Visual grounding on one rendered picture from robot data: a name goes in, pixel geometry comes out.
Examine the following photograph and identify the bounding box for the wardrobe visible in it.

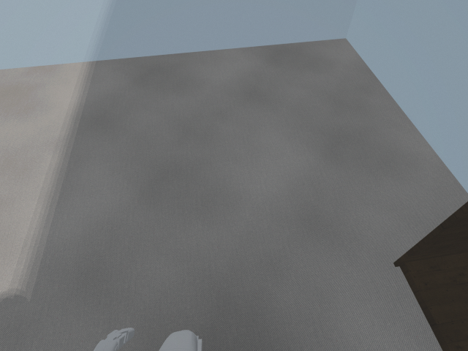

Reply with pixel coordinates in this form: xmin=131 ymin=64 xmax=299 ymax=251
xmin=393 ymin=202 xmax=468 ymax=351

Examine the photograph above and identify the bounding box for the robot left thigh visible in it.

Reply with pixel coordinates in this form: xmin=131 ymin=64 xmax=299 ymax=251
xmin=159 ymin=331 xmax=202 ymax=351

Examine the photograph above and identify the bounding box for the left robot hand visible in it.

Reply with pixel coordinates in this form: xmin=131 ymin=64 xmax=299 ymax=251
xmin=94 ymin=328 xmax=135 ymax=351

